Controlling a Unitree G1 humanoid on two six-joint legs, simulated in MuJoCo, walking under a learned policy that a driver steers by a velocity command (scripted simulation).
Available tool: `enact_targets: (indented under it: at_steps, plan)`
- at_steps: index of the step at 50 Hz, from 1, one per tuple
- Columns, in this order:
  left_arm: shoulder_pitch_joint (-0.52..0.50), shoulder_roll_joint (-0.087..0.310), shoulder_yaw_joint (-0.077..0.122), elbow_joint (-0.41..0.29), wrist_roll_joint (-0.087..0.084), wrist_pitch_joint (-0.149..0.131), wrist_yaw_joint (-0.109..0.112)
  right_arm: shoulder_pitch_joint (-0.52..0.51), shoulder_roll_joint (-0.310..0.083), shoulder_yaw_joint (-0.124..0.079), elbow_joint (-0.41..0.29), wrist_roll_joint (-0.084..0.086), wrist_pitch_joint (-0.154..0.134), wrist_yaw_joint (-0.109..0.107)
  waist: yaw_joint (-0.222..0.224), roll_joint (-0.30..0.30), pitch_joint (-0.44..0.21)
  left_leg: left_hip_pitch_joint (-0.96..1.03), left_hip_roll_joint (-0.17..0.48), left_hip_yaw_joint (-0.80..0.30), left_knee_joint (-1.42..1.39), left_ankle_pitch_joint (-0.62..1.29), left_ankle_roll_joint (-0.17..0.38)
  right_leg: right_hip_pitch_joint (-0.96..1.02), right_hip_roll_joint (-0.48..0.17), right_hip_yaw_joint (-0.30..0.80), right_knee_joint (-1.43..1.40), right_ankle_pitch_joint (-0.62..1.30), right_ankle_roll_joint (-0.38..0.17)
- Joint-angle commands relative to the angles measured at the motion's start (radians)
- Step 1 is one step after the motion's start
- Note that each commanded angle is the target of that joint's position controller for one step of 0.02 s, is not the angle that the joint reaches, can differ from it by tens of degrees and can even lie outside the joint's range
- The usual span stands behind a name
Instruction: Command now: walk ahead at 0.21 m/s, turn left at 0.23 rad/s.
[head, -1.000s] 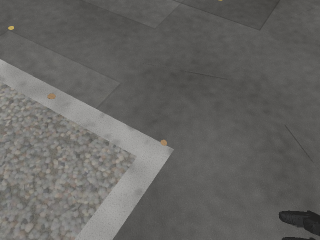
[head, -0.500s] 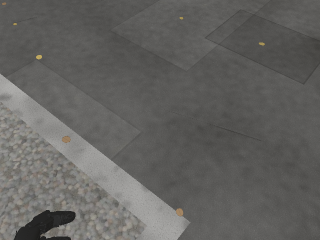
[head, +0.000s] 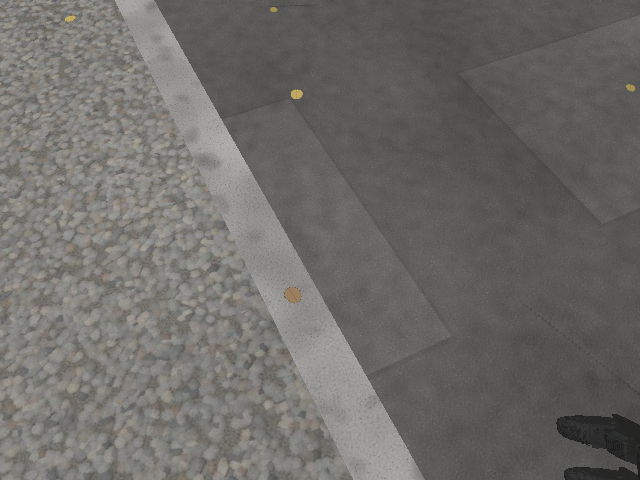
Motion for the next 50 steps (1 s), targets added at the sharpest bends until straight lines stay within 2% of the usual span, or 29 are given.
enact_targets:
  at_steps: [1,2,3,4,7,10,13,16,17,18,19,20,23,26,27,29,30,31,32,34,37,40,41,42,43,44,45,47,50]
  plan:
    - [0.077,0.137,0.003,-0.05,-0.003,-0.017,-0.019,0.282,-0.188,-0.053,-0.012,-0.007,0.011,-0.016,-0.156,0.079,-0.559,0.821,0.397,-0.514,-0.052,0.718,0.326,-0.471,0.025,0.235,0.613,-0.187,0.009]
    - [-0.024,0.143,0.006,-0.085,-0.027,-0.01,-0.019,0.221,-0.158,-0.039,0.002,0.004,0.008,-0.009,-0.142,0.078,-0.391,0.707,0.333,-0.37,-0.082,0.647,0.279,-0.54,-0.006,0.21,0.583,-0.136,0.004]
    - [-0.058,0.119,0.002,-0.083,-0.016,-0.003,-0.006,0.163,-0.126,-0.03,0.015,0.014,0.005,-0.008,-0.112,0.019,-0.289,0.572,0.278,-0.308,-0.12,0.542,0.231,-0.546,-0.032,0.197,0.511,-0.072,0.008]
    - [-0.059,0.119,0.005,-0.075,-0.003,0.011,0.007,0.115,-0.106,-0.023,0.019,0.013,0.003,-0.008,-0.081,0.026,-0.228,0.438,0.251,-0.262,-0.161,0.477,0.209,-0.49,-0.05,0.201,0.451,-0.017,0.018]
    - [0.03,0.085,0.004,-0.039,0.007,0.05,0.025,0.033,-0.112,-0.027,0.039,-0.016,-0.007,-0.009,-0.01,0.084,-0.204,0.188,0.205,-0.158,-0.248,0.403,0.208,-0.276,-0.031,0.175,0.347,0.101,0.047]
    - [-0.028,0.058,-0.004,-0.044,0.017,0.061,0.038,0.022,-0.099,-0.023,0.077,-0.016,-0.009,-0.02,-0.029,0.09,-0.197,0.165,0.187,-0.131,-0.266,0.248,0.195,-0.231,-0.031,0.18,0.167,0.177,0.043]
    - [-0.092,0.066,-0.004,-0.053,0.013,0.065,0.037,0.041,-0.095,-0.018,0.118,-0.017,0.003,-0.03,-0.058,0.094,-0.175,0.164,0.191,-0.162,-0.287,-0.012,0.178,-0.19,-0.021,0.181,0.04,0.243,0.026]
    - [-0.079,0.053,-0.008,-0.04,0.027,0.061,0.024,0.029,-0.055,0.0,0.15,-0.008,0.011,-0.031,-0.027,0.063,-0.141,0.129,0.149,-0.144,-0.253,-0.275,0.103,-0.068,0.001,0.158,-0.169,0.362,-0.011]
    - [-0.097,0.078,-0.007,-0.053,0.037,0.058,0.023,0.066,-0.039,0.006,0.17,-0.012,0.009,-0.032,-0.039,0.028,-0.116,0.123,0.113,-0.123,-0.219,-0.319,0.05,-0.056,-0.036,0.205,-0.23,0.454,-0.032]
    - [-0.143,0.157,0.006,-0.081,0.031,0.057,0.026,0.124,-0.063,-0.003,0.179,-0.02,0.01,-0.036,-0.1,-0.08,-0.081,0.134,0.043,-0.074,-0.152,-0.351,0.005,-0.113,-0.097,0.273,-0.241,0.54,-0.068]
    - [-0.187,0.187,0.019,-0.079,0.014,0.058,0.024,0.139,-0.063,-0.008,0.181,-0.018,0.015,-0.048,-0.127,-0.202,-0.066,0.201,-0.014,0.004,-0.122,-0.285,-0.028,-0.232,-0.093,0.305,-0.275,0.363,-0.114]
    - [-0.204,0.157,0.017,-0.092,0.012,0.055,0.017,0.095,-0.095,-0.016,0.178,-0.016,0.022,-0.061,-0.101,-0.192,-0.048,0.276,-0.016,0.023,-0.073,-0.218,-0.038,-0.312,-0.089,0.344,-0.319,0.288,-0.122]
    - [-0.201,0.14,0.019,-0.103,0.005,0.043,0.013,0.109,-0.108,-0.037,0.18,-0.002,0.045,-0.082,-0.101,-0.183,-0.072,0.326,0.001,0.022,-0.027,-0.145,-0.009,-0.331,-0.077,0.378,-0.291,0.381,-0.116]
    - [-0.185,0.124,0.022,-0.122,-0.004,0.046,0.022,0.129,-0.103,-0.05,0.183,0.002,0.051,-0.082,-0.093,-0.105,-0.123,0.368,0.046,0.002,-0.043,-0.076,0.02,-0.345,-0.038,0.359,-0.192,0.45,-0.108]
    - [-0.188,0.11,0.02,-0.134,-0.005,0.05,0.024,0.144,-0.111,-0.056,0.187,0.002,0.053,-0.084,-0.095,-0.053,-0.134,0.395,0.089,-0.027,-0.074,-0.04,0.041,-0.378,-0.009,0.324,-0.13,0.437,-0.09]
    - [-0.161,0.071,0.014,-0.147,-0.003,0.063,0.024,0.166,-0.145,-0.068,0.196,-0.001,0.056,-0.089,-0.086,0.109,-0.158,0.442,0.288,-0.175,-0.167,0.116,0.148,-0.447,0.063,0.185,0.076,0.287,-0.032]
    - [-0.164,0.076,0.019,-0.155,0.002,0.07,0.018,0.14,-0.134,-0.064,0.182,-0.003,0.051,-0.093,-0.091,0.178,-0.166,0.436,0.393,-0.248,-0.194,0.222,0.218,-0.484,0.049,0.162,0.237,-0.007,-0.017]
    - [-0.185,0.099,0.029,-0.166,0.0,0.077,0.012,0.136,-0.128,-0.058,0.173,-0.007,0.043,-0.096,-0.1,0.132,-0.152,0.432,0.445,-0.27,-0.211,0.303,0.259,-0.531,0.017,0.184,0.379,-0.103,-0.009]
    - [-0.188,0.092,0.033,-0.169,-0.01,0.086,0.009,0.105,-0.137,-0.059,0.165,-0.005,0.035,-0.096,-0.083,0.087,-0.136,0.428,0.434,-0.23,-0.213,0.304,0.247,-0.55,-0.009,0.2,0.399,-0.097,-0.007]
    - [-0.198,0.065,0.024,-0.17,-0.012,0.094,0.002,0.044,-0.168,-0.07,0.163,0.008,0.028,-0.095,-0.074,0.091,-0.114,0.398,0.361,-0.098,-0.206,0.28,0.175,-0.493,-0.035,0.182,0.274,0.014,-0.002]
    - [-0.182,0.064,0.025,-0.174,-0.015,0.097,-0.02,0.05,-0.188,-0.076,0.181,0.011,0.045,-0.09,-0.08,0.125,-0.148,0.381,0.307,0.034,-0.155,0.328,0.134,-0.333,0.023,0.085,0.1,0.12,-0.006]
    - [-0.106,0.087,0.047,-0.16,-0.009,0.109,-0.028,0.08,-0.168,-0.072,0.21,0.041,0.052,-0.078,-0.043,0.084,-0.166,0.328,0.274,0.117,0.002,0.164,0.04,-0.133,0.084,0.047,-0.183,0.341,-0.067]
    - [-0.081,0.16,0.071,-0.167,-0.004,0.108,-0.015,0.129,-0.132,-0.065,0.225,0.022,0.051,-0.069,-0.049,-0.084,-0.158,0.177,0.201,0.183,0.191,-0.067,-0.041,-0.001,0.006,0.203,-0.26,0.647,-0.124]
    - [-0.065,0.284,0.091,-0.2,0.015,0.1,0.0,0.082,-0.079,-0.042,0.171,-0.033,0.048,-0.064,-0.056,-0.363,-0.148,-0.138,0.048,0.179,0.494,-0.627,-0.141,0.113,-0.284,0.627,-0.277,1.086,-0.306]
    - [-0.02,0.255,0.079,-0.203,0.046,0.072,-0.016,0.003,-0.113,-0.051,0.148,-0.014,0.045,-0.067,0.016,-0.231,-0.268,-0.157,0.009,-0.028,0.665,-0.676,-0.137,0.084,-0.341,0.709,-0.315,1.001,-0.434]
    - [-0.069,0.235,0.073,-0.206,0.041,0.049,-0.02,-0.012,-0.133,-0.058,0.145,0.016,0.048,-0.07,-0.013,-0.162,-0.214,-0.191,0.027,-0.06,0.703,-0.595,-0.12,0.059,-0.292,0.623,-0.331,0.89,-0.404]
    - [-0.125,0.207,0.07,-0.209,0.018,0.037,-0.011,0.003,-0.135,-0.062,0.158,0.02,0.05,-0.078,-0.046,-0.126,-0.166,-0.206,0.047,-0.071,0.672,-0.493,-0.109,0.026,-0.229,0.548,-0.331,0.774,-0.338]
    - [-0.19,0.16,0.054,-0.223,-0.005,0.041,0.009,0.021,-0.152,-0.07,0.179,0.004,0.052,-0.091,-0.08,-0.101,-0.151,-0.152,0.053,-0.083,0.611,-0.373,-0.111,-0.039,-0.17,0.482,-0.333,0.729,-0.274]
    - [-0.166,0.155,0.053,-0.231,0.001,0.045,0.023,0.042,-0.116,-0.063,0.187,0.012,0.044,-0.086,-0.084,-0.111,-0.185,-0.099,0.018,-0.081,0.518,-0.294,-0.125,-0.026,-0.135,0.46,-0.336,0.731,-0.269]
